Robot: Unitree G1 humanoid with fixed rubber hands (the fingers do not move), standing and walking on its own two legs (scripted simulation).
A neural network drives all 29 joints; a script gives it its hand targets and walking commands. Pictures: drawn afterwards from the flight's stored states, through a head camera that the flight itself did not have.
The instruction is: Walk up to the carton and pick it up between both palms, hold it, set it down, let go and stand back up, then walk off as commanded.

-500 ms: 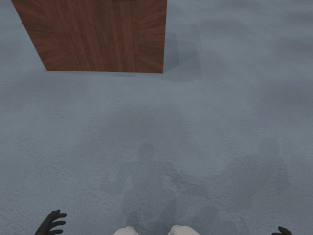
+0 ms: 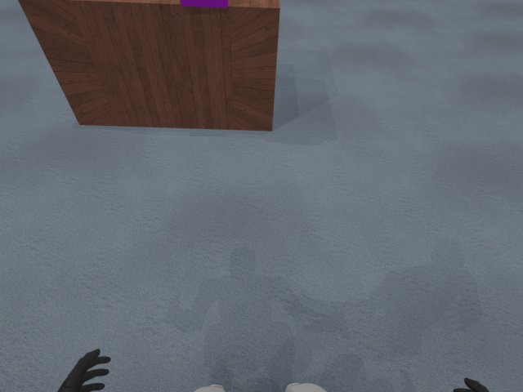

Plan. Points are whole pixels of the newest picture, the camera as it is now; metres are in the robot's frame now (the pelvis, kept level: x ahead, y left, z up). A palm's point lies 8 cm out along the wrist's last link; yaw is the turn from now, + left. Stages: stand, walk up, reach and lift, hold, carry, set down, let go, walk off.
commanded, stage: stand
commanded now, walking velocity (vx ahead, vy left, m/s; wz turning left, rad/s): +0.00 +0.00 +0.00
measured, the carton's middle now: out of the picture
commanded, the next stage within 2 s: none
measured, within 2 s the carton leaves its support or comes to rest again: neither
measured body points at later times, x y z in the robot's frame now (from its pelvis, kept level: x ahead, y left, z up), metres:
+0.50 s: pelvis +0.00 +0.00 +0.00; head +0.01 +0.02 +0.45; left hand +0.15 +0.30 -0.10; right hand +0.09 -0.34 -0.09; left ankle +0.06 +0.12 -0.70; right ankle +0.04 -0.11 -0.70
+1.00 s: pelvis +0.00 +0.01 +0.00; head +0.01 +0.02 +0.45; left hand +0.15 +0.30 -0.10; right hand +0.09 -0.34 -0.08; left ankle +0.06 +0.12 -0.70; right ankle +0.04 -0.11 -0.70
